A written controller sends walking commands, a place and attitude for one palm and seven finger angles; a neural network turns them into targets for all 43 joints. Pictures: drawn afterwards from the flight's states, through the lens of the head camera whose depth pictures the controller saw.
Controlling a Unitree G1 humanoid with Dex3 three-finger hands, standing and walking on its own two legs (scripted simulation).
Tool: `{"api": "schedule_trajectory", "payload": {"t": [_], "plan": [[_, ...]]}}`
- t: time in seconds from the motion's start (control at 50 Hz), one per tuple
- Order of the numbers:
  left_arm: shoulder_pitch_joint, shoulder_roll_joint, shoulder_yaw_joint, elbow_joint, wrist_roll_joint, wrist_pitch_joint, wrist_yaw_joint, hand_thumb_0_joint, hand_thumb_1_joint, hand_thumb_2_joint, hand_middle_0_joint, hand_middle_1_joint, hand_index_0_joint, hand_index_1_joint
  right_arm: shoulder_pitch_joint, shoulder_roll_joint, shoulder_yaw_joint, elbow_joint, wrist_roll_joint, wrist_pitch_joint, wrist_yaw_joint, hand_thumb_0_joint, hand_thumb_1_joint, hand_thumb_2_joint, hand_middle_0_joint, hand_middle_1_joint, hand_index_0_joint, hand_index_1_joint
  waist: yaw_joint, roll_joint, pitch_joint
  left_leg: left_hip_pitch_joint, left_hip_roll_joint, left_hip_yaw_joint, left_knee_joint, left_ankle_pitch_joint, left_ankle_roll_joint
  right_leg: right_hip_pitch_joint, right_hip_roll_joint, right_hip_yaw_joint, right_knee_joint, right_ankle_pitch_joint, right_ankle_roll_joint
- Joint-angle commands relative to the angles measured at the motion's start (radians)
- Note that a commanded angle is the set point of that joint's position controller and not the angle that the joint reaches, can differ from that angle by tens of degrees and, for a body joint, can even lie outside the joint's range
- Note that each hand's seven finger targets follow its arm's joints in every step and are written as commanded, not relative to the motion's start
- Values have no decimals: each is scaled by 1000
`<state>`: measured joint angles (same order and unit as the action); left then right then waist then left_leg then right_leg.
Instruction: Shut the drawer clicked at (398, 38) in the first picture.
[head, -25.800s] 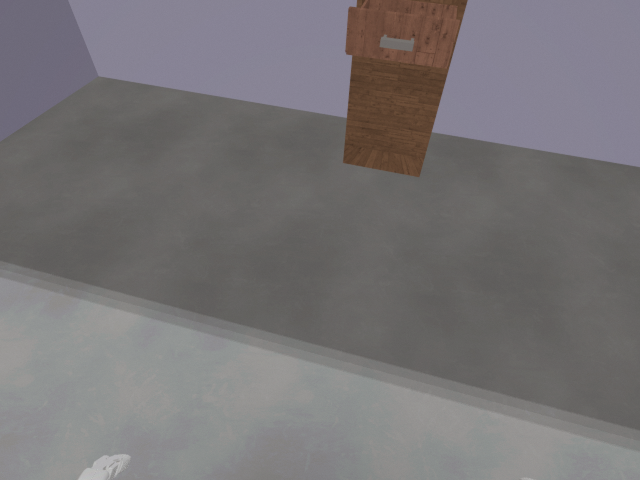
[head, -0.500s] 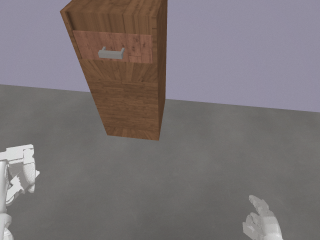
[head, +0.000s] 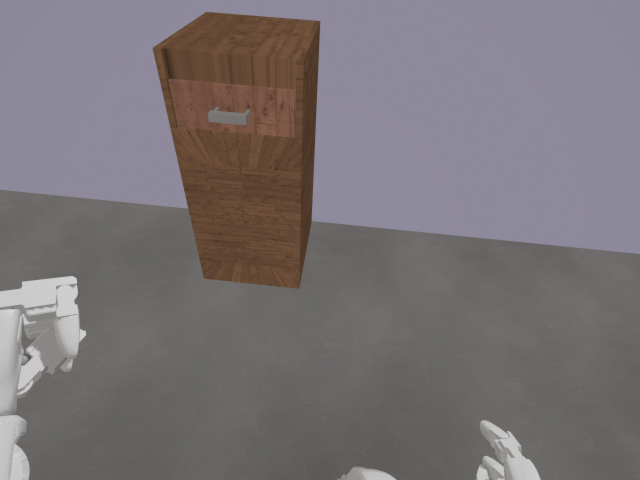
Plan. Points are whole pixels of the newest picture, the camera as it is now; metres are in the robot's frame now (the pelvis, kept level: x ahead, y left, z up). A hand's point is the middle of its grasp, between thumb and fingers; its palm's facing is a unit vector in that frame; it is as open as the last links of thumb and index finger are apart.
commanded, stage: stop stepping back and stand still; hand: left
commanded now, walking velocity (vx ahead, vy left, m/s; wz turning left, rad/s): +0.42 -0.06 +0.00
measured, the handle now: (230, 114) +1.06 +0.25 +0.00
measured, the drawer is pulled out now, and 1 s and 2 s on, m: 0.00 0.00 0.00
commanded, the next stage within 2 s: let the arm hang, fingers relaxed in 1.10 s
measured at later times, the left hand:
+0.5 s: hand out of the picture +0.06 +0.22 +0.20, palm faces +0.45 -0.78 -0.43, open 3.2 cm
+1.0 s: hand out of the picture +0.03 +0.20 +0.19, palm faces +0.46 -0.73 -0.51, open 3.2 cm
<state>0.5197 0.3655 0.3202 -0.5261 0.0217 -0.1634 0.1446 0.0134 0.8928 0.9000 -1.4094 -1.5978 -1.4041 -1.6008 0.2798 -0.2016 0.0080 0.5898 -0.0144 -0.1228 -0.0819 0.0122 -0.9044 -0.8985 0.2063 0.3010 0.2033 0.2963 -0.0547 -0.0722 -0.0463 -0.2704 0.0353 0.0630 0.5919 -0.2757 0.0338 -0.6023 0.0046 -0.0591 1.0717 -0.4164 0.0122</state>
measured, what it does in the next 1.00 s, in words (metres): walks backwards: right foot, then left foot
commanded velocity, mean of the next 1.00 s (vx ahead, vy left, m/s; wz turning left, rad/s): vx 0.17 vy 0.03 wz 0.00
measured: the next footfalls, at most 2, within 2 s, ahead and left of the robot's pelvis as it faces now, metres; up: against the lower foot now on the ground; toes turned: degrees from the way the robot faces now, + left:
right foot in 0.14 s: +0.05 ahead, -0.13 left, +0.00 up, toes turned +1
left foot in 0.36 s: -0.03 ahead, +0.12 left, +0.00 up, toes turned +8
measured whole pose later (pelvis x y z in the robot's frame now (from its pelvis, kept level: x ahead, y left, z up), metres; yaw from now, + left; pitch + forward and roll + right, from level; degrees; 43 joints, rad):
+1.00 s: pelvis -0.14 -0.05 +0.00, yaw +5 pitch -2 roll +2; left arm 0.58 0.42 0.40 -0.55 0.01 -0.22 0.15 0.01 0.89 0.90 -1.41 -1.60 -1.41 -1.60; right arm 0.26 -0.18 0.01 0.61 0.01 -0.14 -0.08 0.01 -0.91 -0.90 0.20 0.30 0.20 0.30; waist -0.03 -0.03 0.00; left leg -0.30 0.05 0.06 0.61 -0.28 -0.02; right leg -0.34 -0.01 -0.06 0.63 -0.27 -0.02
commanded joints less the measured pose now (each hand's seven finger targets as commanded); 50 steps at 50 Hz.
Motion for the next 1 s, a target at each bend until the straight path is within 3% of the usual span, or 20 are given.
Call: {"api": "schedule_trajectory", "payload": {"t": [0.0,0.06,0.08,0.1,0.12,0.16,0.22,0.3,0.34,0.4,0.46,0.54,0.56,0.58,0.6,0.68,0.76,0.82,0.92,0.98], "plan": [[93,218,210,-284,-32,-102,20,0,900,900,-1400,-1600,-1400,-1600,-150,-127,-55,-143,14,-66,39,0,-900,-900,200,300,200,300,70,293,87,-346,270,-292,-398,-482,171,99,-53,80,208,-6,-9],[95,199,219,-124,-42,-104,16,0,900,900,-1400,-1600,-1400,-1600,-145,-127,-54,-135,9,-29,3,0,-900,-900,200,300,200,300,100,245,101,-597,178,-92,-189,-478,43,582,-11,-24,-324,-129,-58],[69,191,201,-95,-41,-87,10,0,900,900,-1400,-1600,-1400,-1600,-155,-118,-56,-133,17,-20,0,0,-900,-900,200,300,200,300,113,33,141,-624,67,3,127,-418,8,559,-32,38,-536,-168,-73],[-14,217,205,-114,-41,-81,6,0,900,900,-1400,-1600,-1400,-1600,-180,-115,-74,-123,36,-16,8,0,-900,-900,200,300,200,300,103,-353,122,-567,-55,40,619,-317,-11,356,-249,434,-833,-371,-145],[-105,257,207,-144,-51,-86,-9,0,900,900,-1400,-1600,-1400,-1600,-208,-154,-80,-129,38,-39,6,0,-900,-900,200,300,200,300,67,-388,158,-558,-48,-129,862,-181,-22,122,-398,764,-1025,-549,-161],[-221,343,264,-232,-48,-125,-39,0,900,900,-1400,-1600,-1400,-1600,-143,-120,-70,-81,1,-63,30,0,-900,-900,200,300,200,300,-21,-194,70,-338,85,-141,817,5,-54,-94,-406,636,-975,-504,-217],[-88,153,122,-205,-36,-111,-26,0,900,900,-1400,-1600,-1400,-1600,-120,-101,-66,-72,13,-65,-3,0,-900,-900,200,300,200,300,22,-16,-17,-93,19,-8,367,-99,4,-7,-278,340,-862,-443,-157],[-22,150,123,-258,-35,-100,19,0,900,900,-1400,-1600,-1400,-1600,-98,-103,-43,-84,0,-103,-40,0,-900,-900,200,300,200,300,28,-3,-90,123,-37,71,-161,-144,29,201,-174,153,-612,-212,-86],[-80,143,128,-306,-19,-113,35,0,900,900,-1400,-1600,-1400,-1600,-92,-144,-48,-109,1,-98,-36,0,-900,-900,200,300,200,300,20,414,-12,185,245,-387,-389,-412,154,-39,-1,-26,-113,-124,1],[-41,177,170,-207,-22,-118,27,0,900,900,-1400,-1600,-1400,-1600,-110,-125,-57,-93,22,-92,-3,0,-900,-900,200,300,200,300,25,234,85,-25,352,-491,-438,-432,229,-118,-70,72,172,-21,-9],[39,161,173,-182,-29,-110,23,0,900,900,-1400,-1600,-1400,-1600,-124,-119,-53,-98,20,-73,5,0,-900,-900,200,300,200,300,52,306,124,-233,235,-193,-421,-396,128,166,-69,-32,-117,22,-26],[38,156,141,-180,-23,-94,22,0,900,900,-1400,-1600,-1400,-1600,-157,-123,-60,-128,5,-25,-6,0,-900,-900,200,300,200,300,74,254,48,-435,152,-64,-194,-463,51,610,3,-69,-439,-102,-50],[21,170,142,-186,-18,-82,22,0,900,900,-1400,-1600,-1400,-1600,-162,-108,-63,-128,13,-14,-6,0,-900,-900,200,300,200,300,81,20,64,-438,37,20,128,-383,19,548,-83,107,-655,-186,-97],[34,183,146,-162,-28,-66,22,0,900,900,-1400,-1600,-1400,-1600,-174,-92,-69,-130,25,-9,-1,0,-900,-900,200,300,200,300,76,-282,80,-488,-54,9,501,-285,-3,410,-334,589,-898,-422,-202],[-68,215,145,-246,-39,-85,11,0,900,900,-1400,-1600,-1400,-1600,-193,-126,-76,-125,23,-23,-1,0,-900,-900,200,300,200,300,47,-206,127,-464,-26,-82,655,-151,-13,299,-394,650,-960,-212,-209],[-67,204,174,-294,-37,-105,8,0,900,900,-1400,-1600,-1400,-1600,-154,-79,-56,-87,7,-29,-4,0,-900,-900,200,300,200,300,19,-116,-5,-97,40,-26,343,-99,-19,84,-284,299,-875,-358,-157],[11,170,157,-237,-32,-102,33,0,900,900,-1400,-1600,-1400,-1600,-137,-84,-38,-74,-1,-54,-39,0,-900,-900,200,300,200,300,32,1,-4,111,-22,61,-95,-107,6,134,-194,166,-744,-260,-110],[-25,164,156,-289,-21,-126,40,0,900,900,-1400,-1600,-1400,-1600,-132,-126,-44,-107,6,-66,-33,0,-900,-900,200,300,200,300,40,357,35,70,250,-340,-360,-193,115,123,-33,6,-316,-19,-6],[67,185,188,-216,-16,-114,26,0,900,900,-1400,-1600,-1400,-1600,-139,-111,-42,-108,24,-66,-1,0,-900,-900,200,300,200,300,57,249,82,-198,179,-137,-242,-188,75,403,-49,13,-504,79,0],[78,207,187,-220,-35,-99,22,0,900,900,-1400,-1600,-1400,-1600,-154,-100,-57,-127,24,-37,9,0,-900,-900,200,300,200,300,39,-149,65,-203,-36,-11,203,-160,-16,322,-295,444,-877,-34,-118]]}}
